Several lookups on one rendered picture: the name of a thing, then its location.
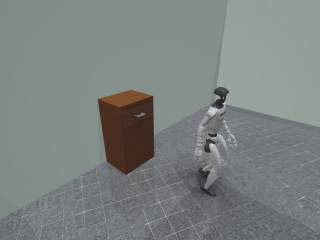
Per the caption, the robot right hand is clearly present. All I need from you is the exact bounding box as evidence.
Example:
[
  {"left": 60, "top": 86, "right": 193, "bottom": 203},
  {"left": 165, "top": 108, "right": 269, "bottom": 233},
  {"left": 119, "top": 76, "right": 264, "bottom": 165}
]
[{"left": 194, "top": 149, "right": 203, "bottom": 163}]

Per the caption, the robot left hand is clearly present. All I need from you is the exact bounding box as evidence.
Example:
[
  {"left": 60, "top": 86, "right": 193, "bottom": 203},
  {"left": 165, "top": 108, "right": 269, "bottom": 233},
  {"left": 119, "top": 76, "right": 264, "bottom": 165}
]
[{"left": 227, "top": 134, "right": 237, "bottom": 148}]

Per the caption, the robot right upper arm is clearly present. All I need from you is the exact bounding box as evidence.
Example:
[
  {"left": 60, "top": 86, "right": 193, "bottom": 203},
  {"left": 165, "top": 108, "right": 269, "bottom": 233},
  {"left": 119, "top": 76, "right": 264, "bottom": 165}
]
[{"left": 198, "top": 108, "right": 217, "bottom": 131}]

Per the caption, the handle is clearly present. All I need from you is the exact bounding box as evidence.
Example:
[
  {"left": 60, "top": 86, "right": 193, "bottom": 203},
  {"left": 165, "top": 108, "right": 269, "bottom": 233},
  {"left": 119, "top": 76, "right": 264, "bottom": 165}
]
[{"left": 135, "top": 113, "right": 145, "bottom": 118}]

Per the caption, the drawer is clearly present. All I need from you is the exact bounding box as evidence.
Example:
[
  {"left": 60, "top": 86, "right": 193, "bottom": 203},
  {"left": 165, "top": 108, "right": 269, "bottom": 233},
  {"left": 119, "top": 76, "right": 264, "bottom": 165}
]
[{"left": 122, "top": 102, "right": 153, "bottom": 127}]

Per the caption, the right robot forearm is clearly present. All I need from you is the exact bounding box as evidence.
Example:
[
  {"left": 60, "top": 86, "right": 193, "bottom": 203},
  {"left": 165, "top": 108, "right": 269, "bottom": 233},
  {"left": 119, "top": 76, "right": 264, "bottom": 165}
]
[{"left": 196, "top": 126, "right": 204, "bottom": 150}]

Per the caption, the left robot forearm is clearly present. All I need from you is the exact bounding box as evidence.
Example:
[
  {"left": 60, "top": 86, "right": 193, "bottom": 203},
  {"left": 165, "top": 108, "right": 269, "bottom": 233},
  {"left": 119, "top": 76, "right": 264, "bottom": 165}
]
[{"left": 221, "top": 119, "right": 231, "bottom": 136}]

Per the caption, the robot left shin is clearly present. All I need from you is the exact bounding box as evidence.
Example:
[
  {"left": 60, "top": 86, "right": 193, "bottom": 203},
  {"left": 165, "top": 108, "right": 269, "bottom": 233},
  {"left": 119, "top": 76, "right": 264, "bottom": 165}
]
[{"left": 203, "top": 162, "right": 227, "bottom": 172}]

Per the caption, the robot right foot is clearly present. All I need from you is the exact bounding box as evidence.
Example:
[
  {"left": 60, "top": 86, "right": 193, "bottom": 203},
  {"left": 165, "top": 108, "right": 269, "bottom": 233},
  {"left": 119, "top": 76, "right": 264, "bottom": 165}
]
[{"left": 200, "top": 184, "right": 217, "bottom": 197}]

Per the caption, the cabinet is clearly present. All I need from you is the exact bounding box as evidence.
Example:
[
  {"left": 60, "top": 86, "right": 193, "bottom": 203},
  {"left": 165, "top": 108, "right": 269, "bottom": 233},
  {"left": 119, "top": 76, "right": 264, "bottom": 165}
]
[{"left": 98, "top": 90, "right": 154, "bottom": 175}]

